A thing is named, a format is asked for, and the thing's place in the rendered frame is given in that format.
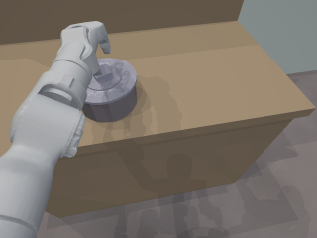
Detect knob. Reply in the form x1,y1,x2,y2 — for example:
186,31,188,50
93,64,113,82

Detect left robot upper arm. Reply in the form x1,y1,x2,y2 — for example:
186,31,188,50
0,94,86,238

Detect lid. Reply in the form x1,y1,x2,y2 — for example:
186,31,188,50
84,58,137,105

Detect pot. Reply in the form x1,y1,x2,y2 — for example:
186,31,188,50
81,85,137,123

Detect robot left hand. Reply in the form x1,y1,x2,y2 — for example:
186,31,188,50
66,21,111,76

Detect left robot forearm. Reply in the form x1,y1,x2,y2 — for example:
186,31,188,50
10,24,99,143

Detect table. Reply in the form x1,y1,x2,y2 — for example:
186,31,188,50
0,0,316,218

